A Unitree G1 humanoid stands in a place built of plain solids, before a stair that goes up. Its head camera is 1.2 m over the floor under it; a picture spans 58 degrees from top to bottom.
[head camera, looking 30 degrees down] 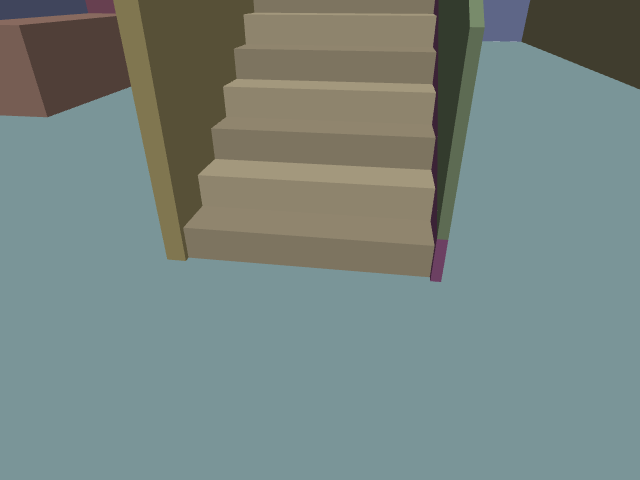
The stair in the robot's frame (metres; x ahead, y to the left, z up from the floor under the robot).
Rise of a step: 0.18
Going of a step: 0.26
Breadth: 1.23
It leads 8 degrees to the right of straight ahead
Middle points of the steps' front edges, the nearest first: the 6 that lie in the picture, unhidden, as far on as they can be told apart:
1.80 0.08 0.18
2.06 0.04 0.36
2.31 0.00 0.53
2.56 -0.03 0.71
2.82 -0.07 0.89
3.07 -0.11 1.06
